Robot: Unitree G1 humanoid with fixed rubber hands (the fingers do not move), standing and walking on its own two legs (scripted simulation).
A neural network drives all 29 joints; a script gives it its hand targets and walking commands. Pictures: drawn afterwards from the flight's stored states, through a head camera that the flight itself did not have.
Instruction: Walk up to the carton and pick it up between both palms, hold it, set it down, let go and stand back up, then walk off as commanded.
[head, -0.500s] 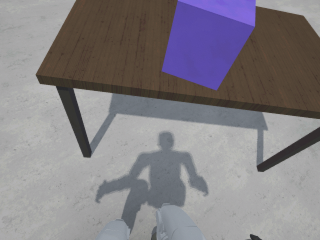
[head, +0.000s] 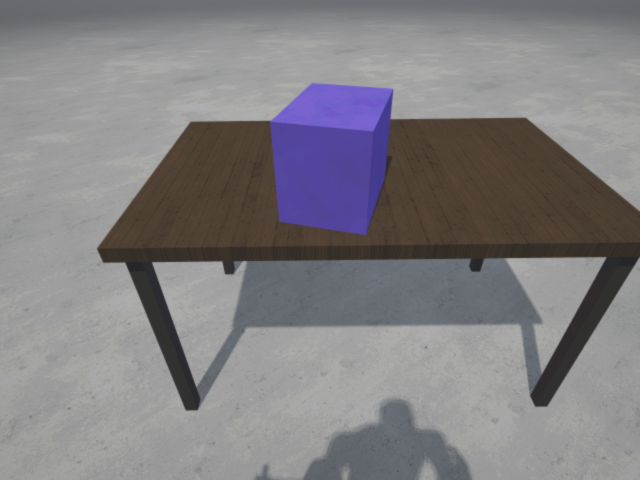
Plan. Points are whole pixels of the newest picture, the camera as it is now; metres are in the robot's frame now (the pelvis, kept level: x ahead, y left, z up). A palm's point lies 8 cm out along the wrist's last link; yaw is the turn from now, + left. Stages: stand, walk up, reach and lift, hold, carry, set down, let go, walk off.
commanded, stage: walk off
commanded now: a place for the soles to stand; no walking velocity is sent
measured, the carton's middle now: (337, 154) +0.85 +0.02 +0.07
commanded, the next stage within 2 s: none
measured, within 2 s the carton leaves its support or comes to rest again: neither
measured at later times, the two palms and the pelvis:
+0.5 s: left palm out of the picture +0.05 +0.30 -0.11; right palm out of the picture +0.10 -0.31 -0.10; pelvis +0.04 +0.00 -0.01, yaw +2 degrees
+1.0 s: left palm out of the picture +0.18 +0.33 -0.13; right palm (535, 443) +0.26 -0.29 -0.10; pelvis +0.12 +0.01 -0.03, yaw +6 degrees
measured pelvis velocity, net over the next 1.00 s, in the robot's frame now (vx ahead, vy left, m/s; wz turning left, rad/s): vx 0.12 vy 0.01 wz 0.10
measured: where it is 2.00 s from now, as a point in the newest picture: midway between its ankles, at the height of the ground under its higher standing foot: outside the picture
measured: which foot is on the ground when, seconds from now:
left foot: up 0.00-0.52, down 0.54-1.00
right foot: down 0.00-0.58, up 0.60-0.78, down 0.80-1.00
